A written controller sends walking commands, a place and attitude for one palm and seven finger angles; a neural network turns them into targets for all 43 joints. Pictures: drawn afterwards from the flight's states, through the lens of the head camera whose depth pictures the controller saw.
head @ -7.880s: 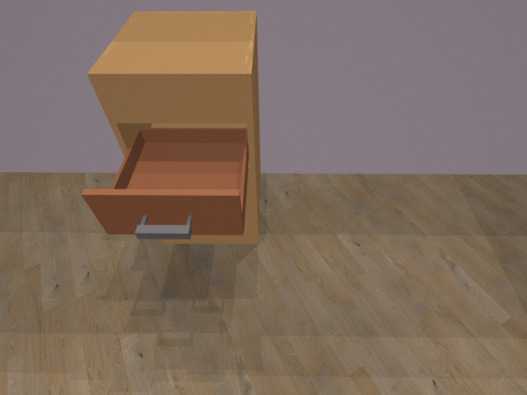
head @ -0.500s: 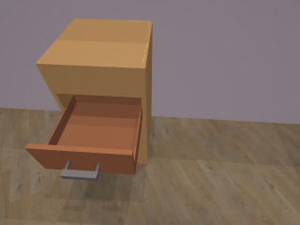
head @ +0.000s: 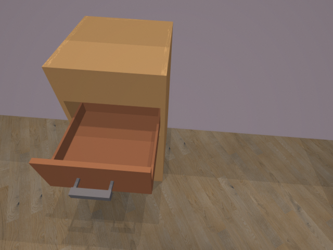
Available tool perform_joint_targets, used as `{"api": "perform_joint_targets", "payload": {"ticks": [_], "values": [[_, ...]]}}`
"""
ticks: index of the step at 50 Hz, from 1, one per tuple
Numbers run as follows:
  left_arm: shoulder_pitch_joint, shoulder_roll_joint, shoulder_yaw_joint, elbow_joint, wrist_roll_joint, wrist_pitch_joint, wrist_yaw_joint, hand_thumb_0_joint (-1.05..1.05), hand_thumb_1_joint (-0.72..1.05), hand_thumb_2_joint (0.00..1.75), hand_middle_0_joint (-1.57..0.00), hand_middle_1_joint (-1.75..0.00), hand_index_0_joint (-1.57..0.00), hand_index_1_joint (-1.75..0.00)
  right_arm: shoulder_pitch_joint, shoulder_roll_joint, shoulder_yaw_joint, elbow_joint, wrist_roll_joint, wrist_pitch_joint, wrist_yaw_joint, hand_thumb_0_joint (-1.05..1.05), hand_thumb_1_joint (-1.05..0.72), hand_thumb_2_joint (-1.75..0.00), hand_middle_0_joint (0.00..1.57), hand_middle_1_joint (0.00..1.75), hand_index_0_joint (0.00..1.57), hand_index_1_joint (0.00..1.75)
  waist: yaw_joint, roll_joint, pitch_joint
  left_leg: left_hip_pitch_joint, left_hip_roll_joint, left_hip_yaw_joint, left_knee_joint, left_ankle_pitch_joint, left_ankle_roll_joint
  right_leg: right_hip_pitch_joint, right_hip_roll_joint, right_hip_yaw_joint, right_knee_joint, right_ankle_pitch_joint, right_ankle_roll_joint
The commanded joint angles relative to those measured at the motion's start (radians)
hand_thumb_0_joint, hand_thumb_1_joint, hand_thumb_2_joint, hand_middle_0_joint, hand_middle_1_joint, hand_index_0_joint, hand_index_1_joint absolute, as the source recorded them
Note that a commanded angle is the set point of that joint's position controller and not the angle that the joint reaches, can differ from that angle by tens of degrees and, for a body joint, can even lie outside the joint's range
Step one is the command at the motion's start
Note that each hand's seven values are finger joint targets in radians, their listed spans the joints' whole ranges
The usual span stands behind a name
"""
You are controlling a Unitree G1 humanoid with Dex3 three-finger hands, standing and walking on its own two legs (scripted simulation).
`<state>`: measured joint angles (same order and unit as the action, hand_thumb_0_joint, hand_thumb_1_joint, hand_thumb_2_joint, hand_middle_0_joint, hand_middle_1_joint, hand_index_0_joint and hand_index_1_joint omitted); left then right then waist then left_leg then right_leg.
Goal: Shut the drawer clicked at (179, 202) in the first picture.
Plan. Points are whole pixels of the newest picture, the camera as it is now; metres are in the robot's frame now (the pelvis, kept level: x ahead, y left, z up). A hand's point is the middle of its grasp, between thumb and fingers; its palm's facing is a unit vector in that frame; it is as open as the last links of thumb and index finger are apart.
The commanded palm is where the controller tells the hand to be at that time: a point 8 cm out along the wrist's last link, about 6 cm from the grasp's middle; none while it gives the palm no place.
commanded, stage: look again from close up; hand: left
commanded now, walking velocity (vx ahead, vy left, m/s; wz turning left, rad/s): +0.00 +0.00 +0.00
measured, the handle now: (92, 188) +0.33 +0.26 -0.19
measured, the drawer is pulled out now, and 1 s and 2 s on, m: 0.29 0.29 0.29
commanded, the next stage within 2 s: raise the hand and make a fist in 0.26 s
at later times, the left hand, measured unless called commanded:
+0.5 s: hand out of the picture +0.11 +0.21 -0.10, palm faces +0.23 -0.94 -0.24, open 7.1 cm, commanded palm +0.09 +0.23 -0.08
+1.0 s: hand out of the picture +0.12 +0.20 -0.07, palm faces +0.06 -0.99 -0.14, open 4.8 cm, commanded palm +0.11 +0.25 -0.08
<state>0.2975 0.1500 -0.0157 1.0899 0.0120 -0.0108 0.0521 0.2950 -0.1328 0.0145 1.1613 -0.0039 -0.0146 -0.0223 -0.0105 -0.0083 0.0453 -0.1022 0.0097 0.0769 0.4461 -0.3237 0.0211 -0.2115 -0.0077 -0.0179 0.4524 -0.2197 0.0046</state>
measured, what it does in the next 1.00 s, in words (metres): lowers itself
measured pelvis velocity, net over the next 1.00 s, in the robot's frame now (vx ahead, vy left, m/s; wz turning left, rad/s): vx -0.06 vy -0.04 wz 0.08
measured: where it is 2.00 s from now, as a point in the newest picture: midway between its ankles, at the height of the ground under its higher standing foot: outside the picture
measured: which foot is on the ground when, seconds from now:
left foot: down 0.00-1.00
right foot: down 0.00-1.00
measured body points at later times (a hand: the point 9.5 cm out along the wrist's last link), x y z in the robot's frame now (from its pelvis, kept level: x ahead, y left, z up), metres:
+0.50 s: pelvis -0.01 +0.01 -0.01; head -0.01 +0.01 +0.44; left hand +0.09 +0.26 -0.08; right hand +0.03 -0.22 -0.15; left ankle -0.05 +0.10 -0.74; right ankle +0.01 -0.11 -0.74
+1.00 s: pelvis -0.06 -0.04 -0.13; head +0.02 -0.02 +0.32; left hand +0.11 +0.25 -0.06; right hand +0.21 -0.23 -0.18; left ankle -0.05 +0.10 -0.74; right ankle +0.01 -0.11 -0.74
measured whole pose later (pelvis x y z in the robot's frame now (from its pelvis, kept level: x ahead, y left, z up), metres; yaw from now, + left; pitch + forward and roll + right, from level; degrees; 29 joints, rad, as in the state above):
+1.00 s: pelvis -0.06 -0.04 -0.13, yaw +5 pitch +17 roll -2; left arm 0.38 0.28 0.26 0.06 -0.33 -0.60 -0.44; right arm 0.10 -0.25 -0.01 0.54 0.02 -0.30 -0.04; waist 0.06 0.00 -0.13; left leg -1.03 0.03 -0.07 1.36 -0.63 -0.03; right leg -1.07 -0.02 -0.17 1.28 -0.51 -0.08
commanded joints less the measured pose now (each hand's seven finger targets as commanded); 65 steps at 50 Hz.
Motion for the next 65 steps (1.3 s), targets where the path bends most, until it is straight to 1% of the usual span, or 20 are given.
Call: {"api": "perform_joint_targets", "payload": {"ticks": [1, 17, 18, 19, 20, 22, 23, 26, 27, 29, 30, 31, 33, 37, 42, 47, 50, 55, 58, 65], "values": [[0.064, 0.081, 0.012, -0.027, 0.002, -0.013, 0.001, 0.0, 0.9, 0.9, -0.2, -0.3, -0.2, -0.3, 0.079, -0.106, -0.018, -0.012, 0.0, -0.012, -0.006, 0.0, -0.9, -0.9, 0.2, 0.3, 0.2, 0.3, -0.001, 0.018, 0.036, -0.063, 0.106, -0.094, -0.101, 0.217, 0.016, 0.016, -0.096, 0.079, -0.06, 0.176, -0.04], [0.099, 0.058, 0.012, -0.014, 0.004, -0.011, 0.006, 0.0, 0.9, 0.9, -0.2, -0.3, -0.2, -0.3, 0.091, -0.097, -0.016, 0.001, 0.002, -0.019, -0.01, 0.0, -0.9, -0.9, 0.2, 0.3, 0.2, 0.3, 0.007, 0.025, 0.045, -0.047, 0.111, -0.099, -0.118, 0.3, 0.02, 0.021, -0.098, 0.057, -0.05, 0.174, -0.029], [0.12, 0.113, 0.02, 0.029, 0.011, -0.027, 0.035, 0.0, 0.9, 0.9, -0.2, -0.3, -0.2, -0.3, 0.004, -0.131, -0.021, -0.092, 0.007, -0.031, -0.01, 0.0, -0.9, -0.9, 0.2, 0.3, 0.2, 0.3, 0.024, 0.023, 0.044, -0.116, 0.132, -0.075, 0.063, 0.606, -0.014, 0.015, -0.133, 0.073, 0.012, 0.511, -0.02], [-0.603, 0.283, 0.092, -1.542, -0.192, -0.223, 0.015, 0.0, 0.9, 0.9, -0.22, -0.32, -0.22, -0.32, 0.028, -0.303, -0.044, -0.453, 0.049, -0.186, -0.043, 0.0, -0.9, -0.9, 0.2, 0.3, 0.2, 0.3, -0.076, 0.233, -0.455, 0.133, 0.037, -0.132, -0.042, 0.691, -0.056, 0.1, -0.024, -0.011, 0.09, 0.352, -0.022], [-0.211, 0.184, 0.062, -1.249, -0.108, -0.139, 0.05, 0.0, 0.9, 0.9, -0.24, -0.34, -0.24, -0.34, -0.081, -0.202, -0.015, -0.397, 0.036, -0.279, -0.064, 0.0, -0.9, -0.9, 0.2, 0.3, 0.2, 0.3, -0.001, 0.32, -0.373, 0.143, 0.079, -0.092, -0.083, 0.836, -0.066, 0.003, -0.007, -0.029, 0.166, 0.052, -0.048], [0.103, -0.076, -0.08, -0.936, -0.133, 0.014, 0.083, 0.0, 0.9, 0.9, -0.28, -0.39, -0.28, -0.39, -0.024, -0.166, -0.04, -0.318, 0.048, -0.321, -0.042, 0.0, -0.9, -0.9, 0.2, 0.3, 0.2, 0.3, -0.025, 0.161, -0.144, -0.028, 0.074, -0.117, -0.089, 0.62, -0.084, -0.167, -0.012, -0.064, 0.191, -0.102, -0.014], [-0.008, -0.101, -0.128, -1.116, -0.171, -0.012, 0.053, 0.0, 0.9, 0.9, -0.3, -0.41, -0.3, -0.41, -0.044, -0.204, -0.042, -0.396, 0.052, -0.334, -0.038, 0.0, -0.9, -0.9, 0.2, 0.3, 0.2, 0.3, -0.027, 0.088, -0.069, -0.108, 0.069, -0.133, -0.055, 0.477, -0.065, -0.16, -0.025, -0.072, 0.151, -0.058, -0.011], [0.053, 0.016, 0.007, -1.028, -0.147, -0.138, -0.003, 0.0, 0.9, 0.9, -0.36, -0.47, -0.36, -0.47, -0.061, -0.258, -0.066, -0.499, 0.017, -0.367, -0.031, 0.0, -0.9, -0.9, 0.2, 0.3, 0.2, 0.3, -0.048, -0.13, -0.032, -0.308, -0.004, -0.13, 0.11, 0.161, -0.018, -0.237, -0.019, -0.071, 0.088, -0.044, -0.03], [0.119, 0.052, 0.083, -0.961, -0.141, -0.192, -0.035, 0.0, 0.9, 0.9, -0.38, -0.5, -0.38, -0.5, -0.052, -0.254, -0.08, -0.52, 0.012, -0.359, -0.026, 0.0, -0.9, -0.9, 0.2, 0.3, 0.2, 0.3, -0.029, -0.283, -0.071, -0.369, -0.005, -0.13, 0.159, 0.142, -0.023, -0.278, -0.005, -0.091, 0.139, -0.08, -0.027], [0.314, -0.012, 0.094, -0.857, -0.183, -0.324, -0.139, 0.0, 0.9, 0.9, -0.42, -0.54, -0.42, -0.54, -0.104, -0.239, -0.095, -0.6, 0.016, -0.357, -0.007, 0.0, -0.9, -0.9, 0.2, 0.3, 0.2, 0.3, 0.022, -0.421, -0.076, -0.539, -0.016, -0.101, 0.249, 0.028, -0.023, -0.359, -0.002, -0.093, 0.233, -0.185, -0.024], [0.365, -0.002, 0.121, -0.889, -0.209, -0.399, -0.2, 0.0, 0.9, 0.9, -0.44, -0.56, -0.44, -0.56, -0.131, -0.236, -0.105, -0.64, 0.015, -0.359, 0.005, 0.0, -0.9, -0.9, 0.2, 0.3, 0.2, 0.3, 0.051, -0.39, -0.119, -0.589, -0.03, -0.076, 0.288, 0.004, -0.026, -0.354, -0.003, -0.076, 0.272, -0.192, -0.027], [0.405, 0.065, 0.2, -0.876, -0.221, -0.468, -0.257, 0.0, 0.9, 0.9, -0.46, -0.58, -0.46, -0.58, -0.145, -0.237, -0.117, -0.663, 0.02, -0.356, 0.023, 0.0, -0.9, -0.9, 0.2, 0.3, 0.2, 0.3, 0.083, -0.215, -0.154, -0.605, -0.044, -0.052, 0.323, 0.019, -0.041, -0.343, -0.012, -0.055, 0.318, -0.148, -0.046], [0.328, 0.159, 0.278, -0.911, -0.245, -0.599, -0.371, 0.0, 0.9, 0.9, -0.5, -0.62, -0.5, -0.62, -0.189, -0.25, -0.118, -0.725, 0.013, -0.348, 0.046, 0.0, -0.9, -0.9, 0.2, 0.3, 0.2, 0.3, 0.076, 0.037, -0.2, -0.648, -0.061, -0.033, 0.413, 0.016, -0.056, -0.375, -0.023, -0.03, 0.407, -0.101, -0.067], [0.206, 0.179, 0.281, -1.014, -0.257, -0.626, -0.419, 0.0, 0.9, 0.9, -0.58, -0.71, -0.58, -0.71, -0.207, -0.233, -0.116, -0.819, 0.029, -0.3, 0.041, 0.0, -0.9, -0.9, 0.2, 0.3, 0.2, 0.3, 0.069, 0.004, -0.289, -0.821, -0.067, -0.024, 0.545, -0.071, -0.022, -0.458, -0.021, 0.05, 0.503, -0.176, -0.053], [-0.052, 0.283, 0.362, -1.368, -0.33, -0.704, -0.394, 0.0, 0.9, 0.9, -0.68, -0.82, -0.68, -0.82, -0.138, -0.224, -0.11, -0.828, 0.024, -0.311, 0.0, 0.0, -0.9, -0.9, 0.2, 0.3, 0.2, 0.3, 0.011, 0.138, -0.479, -0.821, -0.029, -0.072, 0.692, -0.049, 0.004, -0.506, -0.01, 0.128, 0.546, -0.227, -0.048], [-0.123, 0.247, 0.239, -1.295, -0.343, -0.672, -0.53, 0.0, 0.9, 0.9, -0.78, -0.93, -0.78, -0.93, -0.117, -0.251, -0.079, -0.735, 0.029, -0.339, -0.033, 0.0, -0.9, -0.9, 0.2, 0.3, 0.2, 0.3, -0.082, 0.096, -0.41, -0.881, -0.005, -0.1, 0.784, -0.05, 0.024, -0.588, -0.001, 0.112, 0.561, -0.2, -0.032], [-0.064, 0.27, 0.283, -1.11, -0.351, -0.528, -0.603, 0.0, 0.9, 0.9, -0.84, -0.99, -0.84, -0.99, -0.128, -0.261, -0.081, -0.719, 0.055, -0.343, -0.046, 0.0, -0.9, -0.9, 0.2, 0.3, 0.2, 0.3, -0.065, -0.006, -0.396, -0.965, -0.009, -0.105, 0.77, -0.104, 0.025, -0.56, -0.009, 0.112, 0.523, -0.296, -0.016], [0.041, 0.349, 0.457, -1.134, -0.417, -0.32, -0.59, 0.0, 0.9, 0.9, -0.94, -1.1, -0.94, -1.1, -0.199, -0.239, -0.082, -0.788, 0.065, -0.31, -0.046, 0.0, -0.9, -0.9, 0.2, 0.3, 0.2, 0.3, 0.044, -0.029, -0.547, -0.961, -0.031, -0.094, 0.721, -0.037, 0.018, -0.384, -0.044, 0.135, 0.491, -0.289, -0.002], [0.084, 0.351, 0.525, -1.19, -0.428, -0.347, -0.497, 0.0, 0.9, 0.9, -1.0, -1.17, -1.0, -1.17, -0.187, -0.199, -0.087, -0.773, 0.053, -0.299, -0.033, 0.0, -0.9, -0.9, 0.2, 0.3, 0.2, 0.3, 0.073, -0.034, -0.57, -0.955, -0.023, -0.103, 0.708, 0.015, 0.003, -0.366, -0.035, 0.117, 0.53, -0.2, -0.01], [0.073, 0.266, 0.382, -1.139, -0.35, -0.5, -0.462, 0.0, 0.9, 0.9, -1.14, -1.32, -1.14, -1.32, -0.168, -0.221, -0.099, -0.738, 0.047, -0.312, -0.02, 0.0, -0.9, -0.9, 0.2, 0.3, 0.2, 0.3, 0.0, 0.007, -0.405, -0.963, -0.024, -0.105, 0.686, -0.112, 0.008, -0.601, -0.014, 0.059, 0.545, -0.397, -0.023]]}}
